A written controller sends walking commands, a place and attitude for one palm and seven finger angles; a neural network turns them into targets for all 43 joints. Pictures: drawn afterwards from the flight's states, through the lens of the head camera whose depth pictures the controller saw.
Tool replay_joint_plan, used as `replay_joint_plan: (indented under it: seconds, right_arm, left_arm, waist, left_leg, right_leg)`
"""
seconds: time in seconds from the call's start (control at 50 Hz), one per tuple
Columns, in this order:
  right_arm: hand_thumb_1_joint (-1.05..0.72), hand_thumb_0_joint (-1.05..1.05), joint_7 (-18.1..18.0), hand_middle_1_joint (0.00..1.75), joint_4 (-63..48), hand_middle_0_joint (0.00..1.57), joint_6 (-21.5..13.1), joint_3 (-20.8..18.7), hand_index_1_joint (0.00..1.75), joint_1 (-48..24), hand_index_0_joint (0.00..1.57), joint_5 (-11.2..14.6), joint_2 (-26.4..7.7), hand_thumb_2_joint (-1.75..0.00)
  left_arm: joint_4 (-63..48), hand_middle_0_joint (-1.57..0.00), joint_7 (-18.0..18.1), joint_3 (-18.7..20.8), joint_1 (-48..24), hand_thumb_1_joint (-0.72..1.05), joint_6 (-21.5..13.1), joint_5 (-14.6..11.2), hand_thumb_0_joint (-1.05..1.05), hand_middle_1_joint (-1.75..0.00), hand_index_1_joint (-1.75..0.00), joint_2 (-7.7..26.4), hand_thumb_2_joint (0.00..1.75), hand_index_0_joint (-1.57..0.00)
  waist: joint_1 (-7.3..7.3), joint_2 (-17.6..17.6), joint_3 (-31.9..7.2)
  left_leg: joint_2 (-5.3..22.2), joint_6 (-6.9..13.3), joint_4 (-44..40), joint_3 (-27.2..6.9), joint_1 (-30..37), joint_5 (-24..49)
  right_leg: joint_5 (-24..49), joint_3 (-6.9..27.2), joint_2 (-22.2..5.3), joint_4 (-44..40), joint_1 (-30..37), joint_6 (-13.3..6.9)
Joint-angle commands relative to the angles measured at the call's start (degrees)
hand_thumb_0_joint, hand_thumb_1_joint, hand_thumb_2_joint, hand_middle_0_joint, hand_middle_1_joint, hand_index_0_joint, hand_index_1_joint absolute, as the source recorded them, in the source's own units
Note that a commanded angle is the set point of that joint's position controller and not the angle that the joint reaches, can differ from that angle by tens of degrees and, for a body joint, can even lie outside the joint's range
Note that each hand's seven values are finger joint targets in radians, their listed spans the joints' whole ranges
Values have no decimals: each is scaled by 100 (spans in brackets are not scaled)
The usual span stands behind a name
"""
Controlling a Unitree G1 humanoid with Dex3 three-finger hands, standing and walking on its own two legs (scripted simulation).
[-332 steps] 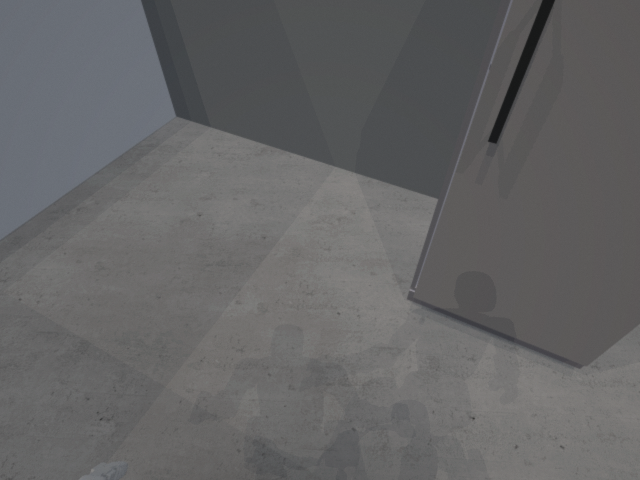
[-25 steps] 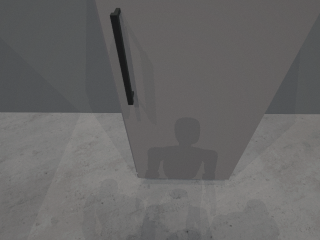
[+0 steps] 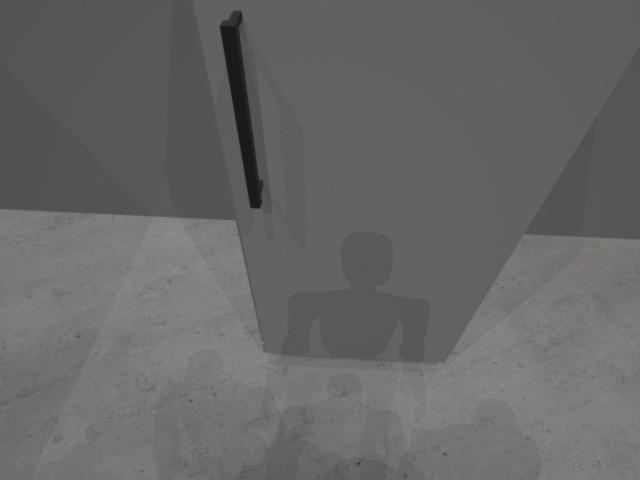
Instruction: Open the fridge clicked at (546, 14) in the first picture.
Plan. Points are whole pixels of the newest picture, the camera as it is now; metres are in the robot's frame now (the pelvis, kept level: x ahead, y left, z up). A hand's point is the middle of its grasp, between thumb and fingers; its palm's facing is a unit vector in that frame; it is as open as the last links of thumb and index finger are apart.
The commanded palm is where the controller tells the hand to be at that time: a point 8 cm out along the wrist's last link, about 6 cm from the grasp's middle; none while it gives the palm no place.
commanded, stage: look again from close up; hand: left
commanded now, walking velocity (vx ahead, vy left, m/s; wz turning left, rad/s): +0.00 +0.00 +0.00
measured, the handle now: (247, 124) +0.55 +0.15 +0.16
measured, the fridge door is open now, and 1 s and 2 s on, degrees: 0 0 0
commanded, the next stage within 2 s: shuffle to correct the standing spot in 0.22 s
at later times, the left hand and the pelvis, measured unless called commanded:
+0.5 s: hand out of the picture +0.01 +0.19 -0.18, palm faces +0.05 -0.98 -0.21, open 7.3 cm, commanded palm none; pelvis +0.02 +0.01 +0.00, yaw +1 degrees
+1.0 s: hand out of the picture +0.10 +0.17 -0.18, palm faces +0.08 -0.97 -0.25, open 7.2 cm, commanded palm none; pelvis +0.07 -0.01 +0.00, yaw +2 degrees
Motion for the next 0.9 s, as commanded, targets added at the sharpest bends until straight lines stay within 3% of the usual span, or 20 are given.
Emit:
replay_joint_plan:
  seconds: [0.0, 0.3, 0.34, 0.42, 0.5, 0.52, 0.54, 0.56, 0.58, 0.6, 0.62, 0.64, 0.68, 0.72, 0.74, 0.76, 0.78, 0.8, 0.84, 0.88]
  right_arm:
    - [-90, 0, -37, 30, -225, 20, -72, -139, 30, 152, 20, -7, -652, -90]
    - [-90, 0, -34, 30, -218, 20, -86, -156, 30, -15, 20, -14, -818, -90]
    - [-90, 0, -11, 30, -135, 20, -43, -95, 30, 188, 20, -37, -527, -90]
    - [-90, 0, 56, 30, -237, 20, 1, -104, 30, 176, 20, -78, -457, -90]
    - [-90, 0, 63, 30, -269, 20, -88, -107, 30, 379, 20, -70, -369, -90]
    - [-90, 0, 56, 30, -227, 20, -126, -117, 30, 558, 20, -63, -402, -90]
    - [-90, 0, 39, 30, -121, 20, -155, -150, 30, 805, 20, -66, -497, -90]
    - [-90, 0, 15, 30, 29, 20, -184, -201, 30, 1187, 20, -79, -730, -90]
    - [-90, 0, -42, 30, 137, 20, -185, -272, 30, 1562, 20, -89, -929, -90]
    - [-90, 0, -87, 30, 182, 20, -196, -277, 30, 1814, 20, -114, -902, -90]
    - [-90, 0, -113, 30, 157, 20, -209, -257, 30, 1782, 20, -119, -839, -90]
    - [-90, 0, -127, 30, 101, 20, -205, -255, 30, 1553, 20, -131, -745, -90]
    - [-90, 0, -162, 30, -53, 20, -175, -217, 30, 965, 20, -123, -704, -90]
    - [-90, 0, -163, 30, -114, 20, -153, -199, 30, 648, 20, -36, -571, -90]
    - [-90, 0, -156, 30, -123, 20, -160, -152, 30, 769, 20, 11, -297, -90]
    - [-90, 0, -117, 30, -158, 20, -144, -117, 30, 840, 20, 57, -125, -90]
    - [-90, 0, -128, 30, -132, 20, -90, -153, 30, 774, 20, 56, -99, -90]
    - [-90, 0, -142, 30, -125, 20, -22, -190, 30, 677, 20, 49, -129, -90]
    - [-90, 0, -154, 30, -98, 20, 2, -224, 30, 643, 20, 67, -130, -90]
    - [-90, 0, -131, 30, -68, 20, 20, -181, 30, 614, 20, 76, 97, -90]
  left_arm:
    - [-186, -20, 24, 154, 292, 90, -55, 0, 0, -30, -30, 807, 90, -20]
    - [-209, -20, 3, 181, 127, 90, -57, -1, 0, -30, -30, 942, 90, -20]
    - [-125, -20, 4, 137, 322, 90, -3, 20, 0, -30, -30, 681, 90, -20]
    - [-105, -20, -50, 205, 475, 90, 51, 26, 0, -30, -30, 812, 90, -20]
    - [-133, -20, -58, 294, 632, 90, 17, 34, 0, -30, -30, 821, 90, -20]
    - [-152, -20, -67, 293, 610, 90, 8, 33, 0, -30, -30, 753, 90, -20]
    - [-183, -20, -81, 288, 588, 90, 2, 39, 0, -30, -30, 630, 90, -20]
    - [-242, -20, -95, 268, 503, 90, -12, 38, 0, -30, -30, 497, 90, -20]
    - [-364, -20, -91, 231, 288, 90, -40, 43, 0, -30, -30, 313, 90, -20]
    - [-524, -20, -82, 219, -25, 90, -61, 45, 0, -30, -30, 312, 90, -20]
    - [-595, -20, -82, 237, -219, 90, -73, 28, 0, -30, -30, 255, 90, -20]
    - [-611, -20, -97, 236, -290, 90, -79, 18, 0, -30, -30, 196, 90, -20]
    - [-457, -20, -108, 244, 141, 90, -40, -20, 0, -30, -30, -8, 90, -20]
    - [-152, -20, -82, 258, 909, 90, -57, -12, 0, -30, -30, 28, 90, -20]
    - [-60, -20, -22, 291, 1077, 90, -128, -6, 0, -30, -30, 362, 90, -20]
    - [-24, -20, 24, 308, 1090, 90, -149, -17, 0, -30, -30, 664, 90, -20]
    - [-69, -20, 32, 304, 959, 90, -154, -23, 0, -30, -30, 762, 90, -20]
    - [-97, -20, 53, 319, 802, 90, -161, 0, 0, -30, -30, 844, 90, -20]
    - [-169, -20, 116, 290, 538, 90, -144, 43, 0, -30, -30, 752, 90, -20]
    - [-199, -20, 165, 260, 557, 90, -108, 52, 0, -30, -30, 599, 90, -20]
  waist:
    - [-23, -43, 55]
    - [-11, -43, -83]
    - [-2, -112, -72]
    - [32, -402, 543]
    - [-38, -541, 598]
    - [-114, -240, 530]
    - [-189, 343, 463]
    - [-309, 1143, 248]
    - [-443, 1733, 265]
    - [-561, 1724, 357]
    - [-534, 1323, 460]
    - [-435, 964, 479]
    - [-98, 1068, 171]
    - [235, 618, -173]
    - [215, -204, -368]
    - [126, -850, -475]
    - [114, -1035, -392]
    - [136, -1373, -258]
    - [75, -1083, -74]
    - [104, -783, -351]
  left_leg:
    - [206, 312, -349, -218, 185, 961]
    - [235, 333, -433, -297, 304, 1178]
    - [170, 328, -355, -217, 229, 515]
    - [-89, 300, 97, 34, -506, -678]
    - [-137, 342, 467, 187, -512, -356]
    - [-71, 385, 270, 99, -223, -33]
    - [161, 491, 36, -173, 179, 446]
    - [651, 734, -294, -857, 647, 985]
    - [1203, 1144, -676, -1657, 1044, 1656]
    - [1566, 1515, -824, -2149, 1350, 2426]
    - [1727, 1684, -764, -2133, 1197, 2883]
    - [1699, 1661, -634, -1935, 1056, 3403]
    - [1213, 1228, -512, -1053, 280, 3238]
    - [582, 698, 88, -427, -132, 2275]
    - [320, 411, 392, -265, -601, 1307]
    - [13, 210, 469, -12, -794, -338]
    - [-109, 175, 834, 39, -625, -1217]
    - [-65, 193, 1242, -41, -670, -1652]
    - [-16, 237, 1569, -172, -908, -1663]
    - [-101, 197, 1538, -118, -929, -1501]
  right_leg:
    - [1485, 521, -577, -690, -383, -110]
    - [1596, 470, -593, -723, -245, -98]
    - [694, 455, -554, -746, -227, -94]
    - [-1075, 843, -701, -1107, -538, -318]
    - [-460, 802, -818, -853, -549, -483]
    - [-157, 577, -674, -499, -646, -430]
    - [-8, 218, -408, 28, -859, -318]
    - [-163, -230, -110, 891, -1234, -172]
    - [-847, -481, 146, 1744, -1905, -72]
    - [-1695, -247, 98, 2499, -2602, -119]
    - [-1771, 5, -116, 2791, -2728, -166]
    - [-1653, 121, -236, 2584, -2604, -166]
    - [-1094, 22, -234, 1435, -1305, -91]
    - [1008, -141, -138, -181, -44, 48]
    - [2509, 485, -678, -364, 726, -26]
    - [3805, 1115, -1534, -408, 768, -361]
    - [4708, 1082, -1757, -501, 541, -645]
    - [5309, 1112, -1746, -483, 395, -727]
    - [6164, 946, -1728, -303, 460, -899]
    - [6309, 855, -1670, -166, 694, -960]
